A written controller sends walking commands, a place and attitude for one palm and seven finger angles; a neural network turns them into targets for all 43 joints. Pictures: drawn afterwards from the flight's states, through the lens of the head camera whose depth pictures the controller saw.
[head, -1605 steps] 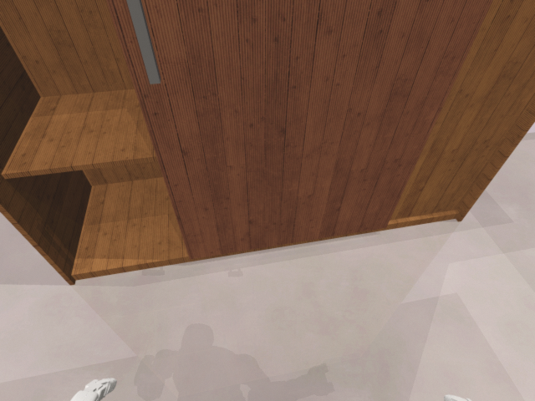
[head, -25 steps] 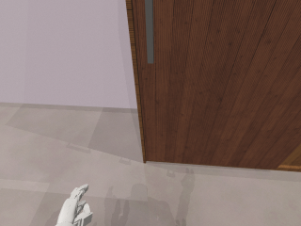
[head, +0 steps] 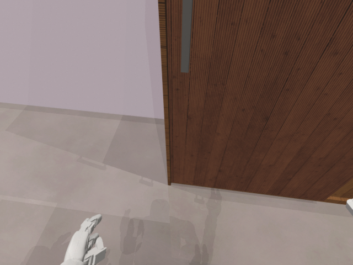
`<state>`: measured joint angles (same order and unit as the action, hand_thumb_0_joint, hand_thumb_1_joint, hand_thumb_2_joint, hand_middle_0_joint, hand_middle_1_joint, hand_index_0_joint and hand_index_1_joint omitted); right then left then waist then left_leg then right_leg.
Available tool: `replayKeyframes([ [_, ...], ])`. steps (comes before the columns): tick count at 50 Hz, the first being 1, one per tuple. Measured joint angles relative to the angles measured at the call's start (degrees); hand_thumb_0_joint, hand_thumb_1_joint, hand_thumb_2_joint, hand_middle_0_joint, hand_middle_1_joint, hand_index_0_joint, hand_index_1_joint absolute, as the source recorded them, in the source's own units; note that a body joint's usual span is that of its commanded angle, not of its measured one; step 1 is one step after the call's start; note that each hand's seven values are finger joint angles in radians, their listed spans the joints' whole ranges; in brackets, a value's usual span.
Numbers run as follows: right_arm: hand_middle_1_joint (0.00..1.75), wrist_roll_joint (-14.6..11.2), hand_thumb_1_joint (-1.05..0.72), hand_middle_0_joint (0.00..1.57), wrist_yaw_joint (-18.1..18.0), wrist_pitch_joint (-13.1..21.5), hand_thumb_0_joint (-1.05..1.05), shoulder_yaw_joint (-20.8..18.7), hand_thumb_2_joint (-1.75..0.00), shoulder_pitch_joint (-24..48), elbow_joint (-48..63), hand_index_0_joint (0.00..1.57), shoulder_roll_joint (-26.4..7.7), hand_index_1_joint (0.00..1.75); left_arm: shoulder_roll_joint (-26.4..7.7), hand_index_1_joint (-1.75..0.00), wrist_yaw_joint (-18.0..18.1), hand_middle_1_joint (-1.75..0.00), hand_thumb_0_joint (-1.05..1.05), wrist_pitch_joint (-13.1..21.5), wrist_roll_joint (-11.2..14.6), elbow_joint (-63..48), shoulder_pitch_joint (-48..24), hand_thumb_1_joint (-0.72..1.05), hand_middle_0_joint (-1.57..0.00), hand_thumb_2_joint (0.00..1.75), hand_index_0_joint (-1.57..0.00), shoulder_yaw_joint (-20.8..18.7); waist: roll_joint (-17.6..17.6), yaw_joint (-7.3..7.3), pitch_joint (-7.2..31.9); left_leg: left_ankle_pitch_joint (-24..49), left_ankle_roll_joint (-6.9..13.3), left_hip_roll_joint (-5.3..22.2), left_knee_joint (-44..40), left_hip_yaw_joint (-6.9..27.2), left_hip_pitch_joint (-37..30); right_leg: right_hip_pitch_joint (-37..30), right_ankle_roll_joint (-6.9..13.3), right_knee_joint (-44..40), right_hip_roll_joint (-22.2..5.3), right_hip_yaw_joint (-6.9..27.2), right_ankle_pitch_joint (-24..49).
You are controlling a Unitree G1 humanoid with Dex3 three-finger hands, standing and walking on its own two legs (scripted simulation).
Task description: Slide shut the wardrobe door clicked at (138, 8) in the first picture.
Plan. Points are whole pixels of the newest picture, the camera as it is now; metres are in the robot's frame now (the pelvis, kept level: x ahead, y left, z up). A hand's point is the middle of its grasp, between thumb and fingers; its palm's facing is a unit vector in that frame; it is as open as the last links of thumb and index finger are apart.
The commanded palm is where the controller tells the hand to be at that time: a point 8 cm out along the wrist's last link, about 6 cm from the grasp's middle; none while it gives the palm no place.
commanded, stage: let the arm hang, fingers relaxed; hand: right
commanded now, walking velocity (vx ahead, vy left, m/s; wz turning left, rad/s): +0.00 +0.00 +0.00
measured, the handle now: (188, 7) +0.65 +0.02 +0.28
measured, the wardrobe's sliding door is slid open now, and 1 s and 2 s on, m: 0.00 0.00 0.00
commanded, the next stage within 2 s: look to check the result in 1.18 s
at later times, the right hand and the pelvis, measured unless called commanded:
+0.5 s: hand out of the picture -0.04 -0.18 -0.18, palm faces +0.04 +0.99 -0.17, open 7.0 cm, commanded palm none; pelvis -0.05 +0.00 +0.00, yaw -2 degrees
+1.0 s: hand out of the picture +0.01 -0.20 -0.17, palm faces +0.03 +0.98 -0.22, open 7.3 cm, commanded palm none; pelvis -0.04 -0.02 +0.01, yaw -1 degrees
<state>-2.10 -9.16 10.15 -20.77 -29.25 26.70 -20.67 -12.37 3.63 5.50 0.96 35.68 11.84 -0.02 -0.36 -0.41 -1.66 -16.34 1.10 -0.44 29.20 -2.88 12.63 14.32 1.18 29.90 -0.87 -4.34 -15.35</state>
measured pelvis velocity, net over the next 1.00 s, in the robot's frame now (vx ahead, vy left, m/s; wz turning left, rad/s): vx -0.04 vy -0.02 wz -0.02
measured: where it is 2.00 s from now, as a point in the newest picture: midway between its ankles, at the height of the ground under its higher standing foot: outside the picture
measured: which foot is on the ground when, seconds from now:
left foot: down 0.00-1.00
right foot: down 0.00-1.00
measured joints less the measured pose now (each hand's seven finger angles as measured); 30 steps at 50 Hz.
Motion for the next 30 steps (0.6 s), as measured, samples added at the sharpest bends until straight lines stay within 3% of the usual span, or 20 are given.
replayKeyframes([
  [4,0.3,-0.2,-0.89,0.22,0.1,1.9,0.02,-1.9,-0.9,-2.5,3.2,0.22,-2.7,0.31,0.6,-0.3,-0.2,-0.3,0.01,0.1,-0.1,-1.8,-0.8,0.91,-0.2,0.9,-0.2,0.1,-0.3,-0.54,0.5,0.9,0.2,-0.4,-0.9,0.0,0.4,0.6,-0.1,-0.3,-0.4,0.0,0.5],
  [5,0.3,0.5,-0.89,0.21,0.9,2.9,0.01,-1.0,-0.9,-1.3,0.5,0.22,-3.7,0.31,0.0,-0.3,-1.3,-0.3,0.01,1.2,0.0,-0.8,-1.1,0.91,-0.2,0.9,-0.2,-0.2,0.3,-0.4,1.1,1.1,0.1,-0.3,-0.5,-0.4,1.1,1.7,-0.1,0.5,-0.4,0.3,0.6],
  [7,0.3,2.1,-0.89,0.21,4.1,0.2,0.01,4.2,-0.9,4.6,-11.0,0.21,-4.2,0.3,-2.8,-0.3,-3.4,-0.3,0.01,1.1,-0.3,2.6,-2.3,0.91,-0.2,0.9,-0.2,-0.6,2.5,0.53,2.5,0.5,-0.2,0.2,1.3,-1.0,2.8,3.7,0.3,2.5,0.1,0.9,0.2],
  [12,0.3,3.4,-0.9,0.2,8.7,-10.2,0.0,15.2,-0.9,14.2,-45.7,0.2,1.3,0.3,-7.1,-0.3,-4.7,-0.3,0.01,-3.1,-1.5,9.0,-5.7,0.91,-0.2,0.9,-0.2,-0.5,6.2,0.19,3.8,-1.0,-0.9,1.8,6.2,-0.5,6.2,6.1,1.5,5.1,1.5,0.3,-0.2],
  [17,0.29,3.5,-0.91,0.2,9.5,-13.2,0.01,20.8,-0.9,14.6,-66.4,0.2,7.1,0.3,-4.8,-0.3,-4.5,-0.3,0.01,-5.5,-2.3,12.8,-2.7,0.91,-0.2,0.9,-0.2,0.4,1.7,-0.92,1.1,-0.8,-0.3,2.4,6.6,-0.6,5.5,4.6,1.1,3.5,2.0,0.4,1.4],
  [20,0.3,3.0,-0.92,0.2,8.9,-13.6,0.01,21.7,-0.9,13.4,-74.4,0.2,10.0,0.3,-2.7,-0.3,-4.4,-0.3,0.01,-7.0,-2.7,16.2,0.0,0.91,-0.2,0.9,-0.2,1.1,-1.2,-0.87,-0.5,0.6,-0.1,1.8,4.4,-1.2,4.3,3.8,0.8,1.9,1.6,1.0,2.6],
  [23,0.3,2.9,-0.98,0.21,8.3,-13.0,0.0,20.7,-0.9,12.8,-79.5,0.21,9.2,0.3,-0.7,-0.3,-4.1,-0.3,0.01,-7.9,-2.8,19.5,2.7,0.91,-0.2,0.9,-0.2,1.4,-2.4,-0.22,-1.7,2.7,0.3,1.0,1.2,-2.1,3.2,3.7,0.4,0.3,0.9,1.8,4.0],
  [30,0.3,2.8,-0.95,0.21,8.7,-12.1,0.0,20.2,-0.9,10.7,-87.4,0.21,9.2,0.3,0.9,-0.3,-3.2,-0.3,0.01,-8.6,-2.7,24.4,6.7,0.91,-0.2,0.9,-0.2,0.2,0.4,0.23,-2.4,5.2,0.2,0.4,-3.0,-2.3,2.4,3.9,0.7,-1.6,0.6,2.2,5.3],
])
